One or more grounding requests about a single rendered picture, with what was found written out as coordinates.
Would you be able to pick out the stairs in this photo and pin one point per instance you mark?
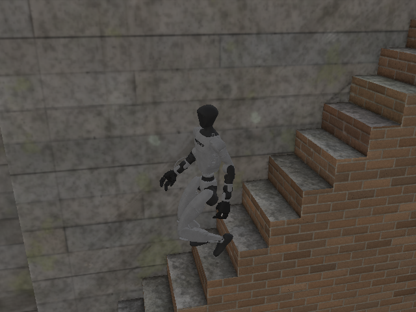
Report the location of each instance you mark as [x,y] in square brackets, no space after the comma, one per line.
[332,229]

